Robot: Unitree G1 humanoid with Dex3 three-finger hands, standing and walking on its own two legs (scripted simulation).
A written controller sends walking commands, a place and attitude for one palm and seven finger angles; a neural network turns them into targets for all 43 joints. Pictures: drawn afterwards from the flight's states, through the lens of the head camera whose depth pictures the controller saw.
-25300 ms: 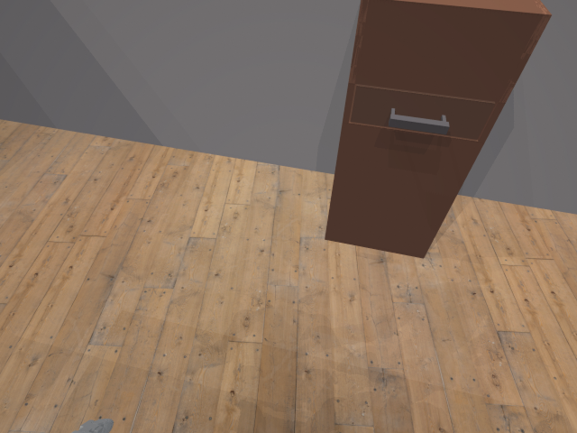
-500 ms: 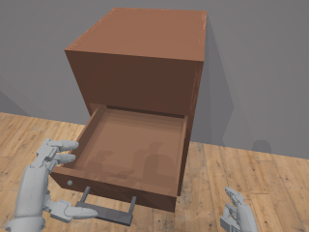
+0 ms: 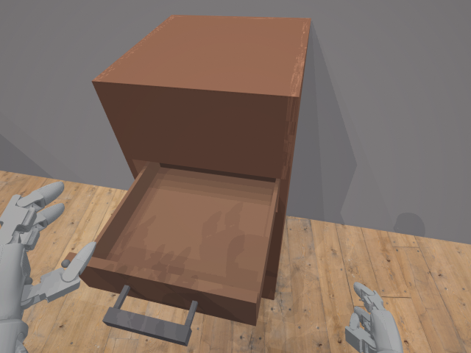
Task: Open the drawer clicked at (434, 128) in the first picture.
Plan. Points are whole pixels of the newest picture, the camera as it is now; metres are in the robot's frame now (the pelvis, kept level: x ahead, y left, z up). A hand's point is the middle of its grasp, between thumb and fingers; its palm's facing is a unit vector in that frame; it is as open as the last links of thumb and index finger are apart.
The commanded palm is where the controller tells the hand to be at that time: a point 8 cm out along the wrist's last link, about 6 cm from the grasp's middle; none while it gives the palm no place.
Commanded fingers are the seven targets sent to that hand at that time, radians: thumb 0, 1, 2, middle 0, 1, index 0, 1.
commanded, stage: draw the hand back to the body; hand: left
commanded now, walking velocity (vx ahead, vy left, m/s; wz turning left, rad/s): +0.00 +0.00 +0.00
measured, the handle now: (152, 312) +0.21 +0.20 -0.09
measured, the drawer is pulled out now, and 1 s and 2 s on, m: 0.30 0.30 0.30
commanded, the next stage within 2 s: step back with the hand held close in 0.32 s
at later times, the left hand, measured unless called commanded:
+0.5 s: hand (68, 260) +0.18 +0.23 +0.17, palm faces +0.40 -0.80 -0.45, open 7.5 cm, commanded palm +0.12 +0.27 +0.18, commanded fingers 0.00 0.90 0.90 -0.20 -0.30 -0.20 -0.30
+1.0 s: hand (30, 295) +0.14 +0.26 +0.16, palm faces +0.35 -0.79 -0.50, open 7.4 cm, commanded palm +0.07 +0.30 +0.18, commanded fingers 0.00 0.90 0.90 -0.20 -0.30 -0.20 -0.30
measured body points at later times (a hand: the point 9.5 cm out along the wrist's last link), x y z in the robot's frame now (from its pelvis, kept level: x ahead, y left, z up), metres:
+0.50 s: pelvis -0.01 -0.01 +0.00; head +0.00 -0.05 +0.45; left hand +0.15 +0.27 +0.19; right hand +0.19 -0.23 -0.09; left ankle -0.03 +0.13 -0.74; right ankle -0.01 -0.09 -0.74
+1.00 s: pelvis -0.05 +0.01 -0.01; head -0.01 +0.02 +0.44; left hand +0.11 +0.30 +0.18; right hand +0.14 -0.21 -0.08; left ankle -0.03 +0.13 -0.74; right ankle -0.01 -0.09 -0.74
